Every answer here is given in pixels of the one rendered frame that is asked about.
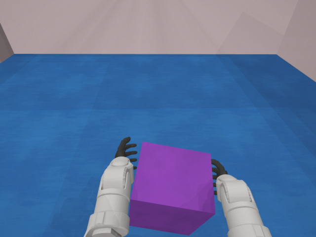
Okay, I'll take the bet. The robot right hand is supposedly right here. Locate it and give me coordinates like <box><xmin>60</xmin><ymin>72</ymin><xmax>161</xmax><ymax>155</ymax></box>
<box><xmin>211</xmin><ymin>159</ymin><xmax>228</xmax><ymax>195</ymax></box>

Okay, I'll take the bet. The robot right forearm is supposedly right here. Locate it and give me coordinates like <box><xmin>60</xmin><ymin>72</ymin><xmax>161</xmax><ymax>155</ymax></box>
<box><xmin>216</xmin><ymin>174</ymin><xmax>272</xmax><ymax>237</ymax></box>

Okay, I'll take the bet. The robot left forearm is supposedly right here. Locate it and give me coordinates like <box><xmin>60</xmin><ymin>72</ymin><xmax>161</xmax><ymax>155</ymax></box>
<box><xmin>84</xmin><ymin>157</ymin><xmax>134</xmax><ymax>237</ymax></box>

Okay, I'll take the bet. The robot left hand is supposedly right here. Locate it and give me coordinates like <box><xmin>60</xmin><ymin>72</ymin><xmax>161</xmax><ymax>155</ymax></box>
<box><xmin>115</xmin><ymin>137</ymin><xmax>137</xmax><ymax>170</ymax></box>

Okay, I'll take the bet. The carton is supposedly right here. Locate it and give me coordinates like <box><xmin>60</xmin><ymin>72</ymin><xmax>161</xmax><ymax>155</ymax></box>
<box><xmin>129</xmin><ymin>142</ymin><xmax>215</xmax><ymax>236</ymax></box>

